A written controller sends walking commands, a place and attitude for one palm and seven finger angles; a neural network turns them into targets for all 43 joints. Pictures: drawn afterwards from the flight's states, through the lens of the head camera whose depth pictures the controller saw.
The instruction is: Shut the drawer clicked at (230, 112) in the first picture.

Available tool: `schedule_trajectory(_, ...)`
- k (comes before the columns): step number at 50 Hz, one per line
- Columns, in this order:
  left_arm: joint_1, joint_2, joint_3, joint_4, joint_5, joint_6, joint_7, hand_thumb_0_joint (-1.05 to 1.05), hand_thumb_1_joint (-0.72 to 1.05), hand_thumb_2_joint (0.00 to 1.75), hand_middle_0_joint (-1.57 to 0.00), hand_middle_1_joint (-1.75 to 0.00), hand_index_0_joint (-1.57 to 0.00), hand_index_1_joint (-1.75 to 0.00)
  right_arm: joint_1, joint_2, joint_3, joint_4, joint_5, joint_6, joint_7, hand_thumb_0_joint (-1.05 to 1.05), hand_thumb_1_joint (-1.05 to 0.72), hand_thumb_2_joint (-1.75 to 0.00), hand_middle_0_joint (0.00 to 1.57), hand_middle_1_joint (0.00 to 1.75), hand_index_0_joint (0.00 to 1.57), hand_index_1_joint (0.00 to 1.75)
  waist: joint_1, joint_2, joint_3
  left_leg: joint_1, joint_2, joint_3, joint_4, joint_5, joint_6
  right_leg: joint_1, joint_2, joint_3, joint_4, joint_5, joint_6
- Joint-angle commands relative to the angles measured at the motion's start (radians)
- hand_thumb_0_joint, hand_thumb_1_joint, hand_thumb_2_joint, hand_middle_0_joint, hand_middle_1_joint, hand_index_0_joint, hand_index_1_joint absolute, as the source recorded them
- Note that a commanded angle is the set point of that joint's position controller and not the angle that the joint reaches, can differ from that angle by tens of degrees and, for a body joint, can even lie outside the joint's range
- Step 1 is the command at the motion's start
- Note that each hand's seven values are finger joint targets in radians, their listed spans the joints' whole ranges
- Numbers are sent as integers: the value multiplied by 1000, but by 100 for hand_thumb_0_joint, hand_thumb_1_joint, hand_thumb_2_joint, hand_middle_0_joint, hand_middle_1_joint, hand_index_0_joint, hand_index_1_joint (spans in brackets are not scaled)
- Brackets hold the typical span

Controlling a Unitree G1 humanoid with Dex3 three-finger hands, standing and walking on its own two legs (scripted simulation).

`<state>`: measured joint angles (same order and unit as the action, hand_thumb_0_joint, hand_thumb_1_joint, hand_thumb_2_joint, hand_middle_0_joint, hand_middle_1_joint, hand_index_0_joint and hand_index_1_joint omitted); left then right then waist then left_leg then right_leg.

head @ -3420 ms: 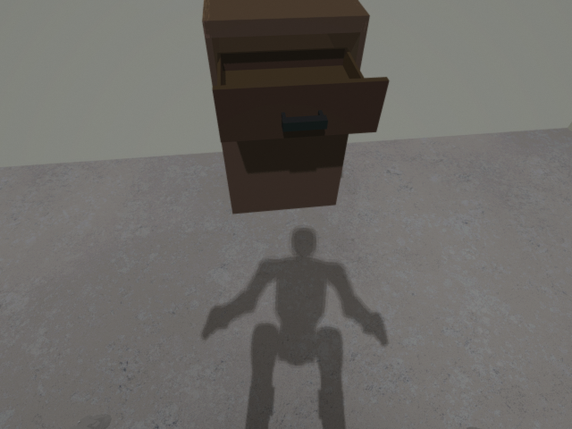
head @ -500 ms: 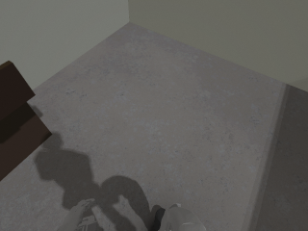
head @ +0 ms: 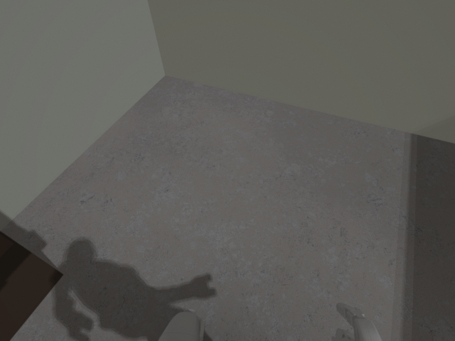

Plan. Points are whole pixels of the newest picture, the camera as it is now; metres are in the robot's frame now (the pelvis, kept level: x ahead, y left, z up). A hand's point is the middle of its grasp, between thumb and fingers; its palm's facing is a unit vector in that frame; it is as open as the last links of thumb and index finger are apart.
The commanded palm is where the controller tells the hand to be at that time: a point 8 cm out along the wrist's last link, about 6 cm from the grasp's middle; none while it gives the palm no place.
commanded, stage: walk to a spot facing it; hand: left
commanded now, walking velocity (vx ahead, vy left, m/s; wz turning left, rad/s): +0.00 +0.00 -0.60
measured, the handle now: out of the picture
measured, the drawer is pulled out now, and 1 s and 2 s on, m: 0.30 0.30 0.30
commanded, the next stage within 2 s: none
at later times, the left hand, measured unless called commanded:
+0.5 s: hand (129, 284) +0.24 +0.27 -0.17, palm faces -0.25 -0.94 -0.24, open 7.4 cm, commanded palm none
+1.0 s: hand (210, 253) +0.32 +0.10 -0.15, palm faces -0.63 -0.75 -0.23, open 7.3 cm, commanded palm none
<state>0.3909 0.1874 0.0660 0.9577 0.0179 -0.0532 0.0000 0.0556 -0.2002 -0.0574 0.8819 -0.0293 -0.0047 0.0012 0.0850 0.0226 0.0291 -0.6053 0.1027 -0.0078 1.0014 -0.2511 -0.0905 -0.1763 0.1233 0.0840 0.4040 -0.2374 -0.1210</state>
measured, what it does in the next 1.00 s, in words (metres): walks ahead, turning right: left foot, then right foot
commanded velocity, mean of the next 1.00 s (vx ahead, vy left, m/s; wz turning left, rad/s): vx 0.00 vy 0.00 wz -0.60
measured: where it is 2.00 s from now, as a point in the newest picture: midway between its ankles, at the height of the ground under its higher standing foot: outside the picture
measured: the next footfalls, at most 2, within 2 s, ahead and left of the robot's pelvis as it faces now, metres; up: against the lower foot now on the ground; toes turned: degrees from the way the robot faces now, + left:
left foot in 0.22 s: +0.17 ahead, +0.15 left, +0.00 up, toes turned -6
right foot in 0.72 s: +0.09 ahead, -0.08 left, +0.00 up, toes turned -36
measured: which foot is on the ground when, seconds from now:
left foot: up 0.00-0.20, down 0.22-0.72, up 0.74-1.00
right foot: down 0.00-0.20, up 0.22-0.70, down 0.72-1.00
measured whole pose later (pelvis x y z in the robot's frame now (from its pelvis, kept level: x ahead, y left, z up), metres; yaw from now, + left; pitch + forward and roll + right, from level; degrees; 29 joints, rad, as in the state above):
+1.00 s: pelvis +0.10 +0.04 -0.01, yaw -39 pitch +0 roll +1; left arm 0.11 0.18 0.04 0.87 0.02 0.03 0.00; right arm 0.22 -0.22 -0.06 0.91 -0.02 0.05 -0.02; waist -0.04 0.03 0.08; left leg -0.47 0.11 0.03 1.02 -0.40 -0.11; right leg -0.29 0.04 0.04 0.52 -0.23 -0.04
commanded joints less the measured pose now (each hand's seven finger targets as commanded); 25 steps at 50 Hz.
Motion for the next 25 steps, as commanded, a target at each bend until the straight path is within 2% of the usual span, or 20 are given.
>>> schedule_trajectory(1,127,154,37,-28,2,-9,21,0,90,90,-20,-30,-20,-30,-134,-54,-5,-133,13,-29,-2,0,-90,-90,20,30,20,30,8,-128,-52,-121,-36,8,-74,-65,2,266,-298,336,-19,660,-68)
schedule_trajectory(3,131,155,39,-23,2,-2,28,0,90,90,-20,-30,-20,-30,-162,-54,-1,-147,20,-26,-6,0,-90,-90,20,30,20,30,8,-136,-36,-66,-56,11,-123,-83,9,247,-297,348,-3,754,-64)
schedule_trajectory(5,98,173,46,-31,4,7,34,0,90,90,-20,-30,-20,-30,-144,-56,0,-154,27,-26,-10,0,-90,-90,20,30,20,30,-7,-138,-45,38,-68,8,-232,-107,19,218,-300,356,35,801,-53)
schedule_trajectory(6,70,181,49,-37,3,12,34,0,90,90,-20,-30,-20,-30,-118,-61,-1,-154,30,-25,-15,0,-90,-90,20,30,20,30,-28,-136,-48,128,-80,8,-304,-97,26,167,-292,357,63,823,-40)
schedule_trajectory(7,39,190,51,-44,0,16,31,0,90,90,-20,-30,-20,-30,-51,-69,-3,-137,31,-23,-23,0,-90,-90,20,30,20,30,-64,-134,-68,241,-108,30,-397,-46,31,123,-260,333,114,836,-13)
schedule_trajectory(8,9,189,53,-48,-6,18,30,0,90,90,-20,-30,-20,-30,55,-88,-7,-105,28,-25,-35,0,-90,-90,20,30,20,30,-112,-127,-106,425,-111,30,-530,87,41,43,-209,308,206,778,31)
schedule_trajectory(9,6,162,50,-53,-18,20,28,0,90,90,-20,-30,-20,-30,163,-137,-16,-77,21,-27,-42,0,-90,-90,20,30,20,30,-148,-47,-157,656,21,-42,-586,279,65,-121,-134,253,323,468,75)
schedule_trajectory(10,57,112,49,-56,-30,24,17,0,90,90,-20,-30,-20,-30,234,-227,-31,-63,10,-34,-41,0,-90,-90,20,30,20,30,-137,238,-234,829,350,-344,-580,607,196,-339,-17,91,606,-308,138)
schedule_trajectory(11,110,134,51,-47,-11,26,19,0,90,90,-20,-30,-20,-30,226,-229,-18,-86,19,-20,-35,0,-90,-90,20,30,20,30,-107,175,-208,719,432,-339,-588,645,266,-351,-71,5,775,-434,161)
schedule_trajectory(12,85,135,51,-39,0,41,17,0,90,90,-20,-30,-20,-30,179,-185,-7,-101,16,-24,-37,0,-90,-90,20,30,20,30,-93,74,-141,587,395,-298,-638,516,259,-363,-94,-11,873,-373,178)
schedule_trajectory(13,45,119,55,-43,6,55,8,0,90,90,-20,-30,-20,-30,127,-167,2,-107,14,-24,-41,0,-90,-90,20,30,20,30,-74,143,-52,462,340,-253,-684,382,239,-380,-127,-17,910,-315,186)
schedule_trajectory(14,37,123,60,-44,8,68,-5,0,90,90,-20,-30,-20,-30,72,-126,12,-111,14,-23,-40,0,-90,-90,20,30,20,30,-47,170,9,379,290,-163,-707,322,214,-375,-160,-30,904,-255,190)
schedule_trajectory(15,32,109,57,-45,9,81,-13,0,90,90,-20,-30,-20,-30,68,-113,14,-107,11,-24,-40,0,-90,-90,20,30,20,30,-38,166,19,353,246,-92,-706,339,199,-362,-162,-45,898,-206,194)
schedule_trajectory(16,30,98,56,-47,8,90,-17,0,90,90,-20,-30,-20,-30,83,-112,13,-97,10,-28,-41,0,-90,-90,20,30,20,30,-37,162,-5,374,223,-39,-696,395,192,-359,-163,-56,892,-173,197)
schedule_trajectory(18,-2,88,51,-60,4,100,-21,0,90,90,-20,-30,-20,-30,125,-120,4,-78,12,-30,-41,0,-90,-90,20,30,20,30,-49,153,-43,414,218,21,-683,432,204,-358,-173,-75,857,-148,203)
schedule_trajectory(20,-44,83,49,-75,5,106,-24,0,90,90,-20,-30,-20,-30,156,-128,-4,-64,13,-31,-40,0,-90,-90,20,30,20,30,-59,119,-57,452,230,44,-685,436,213,-378,-186,-83,821,-123,209)
schedule_trajectory(25,-197,74,36,-123,8,114,-31,0,90,90,-20,-30,-20,-30,241,-142,-18,-18,9,-25,-35,0,-90,-90,20,30,20,30,-100,122,-38,500,250,98,-682,437,225,-378,-204,-120,634,-113,213)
